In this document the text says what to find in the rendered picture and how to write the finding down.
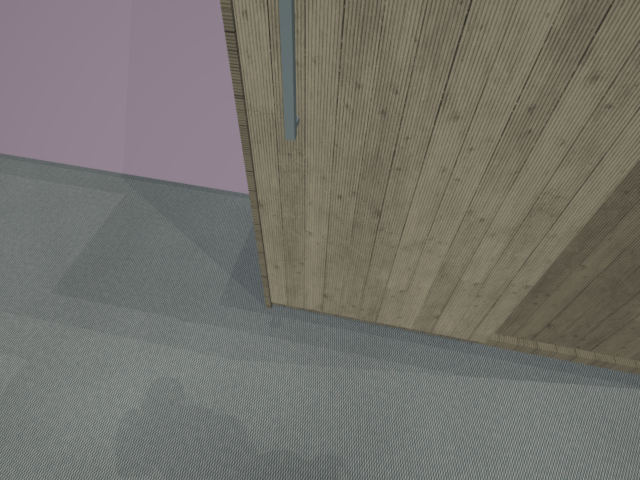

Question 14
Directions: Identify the handle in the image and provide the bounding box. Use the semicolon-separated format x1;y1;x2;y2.
279;0;299;141

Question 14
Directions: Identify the wardrobe door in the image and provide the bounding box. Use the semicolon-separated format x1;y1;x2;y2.
233;0;640;343
495;159;640;361

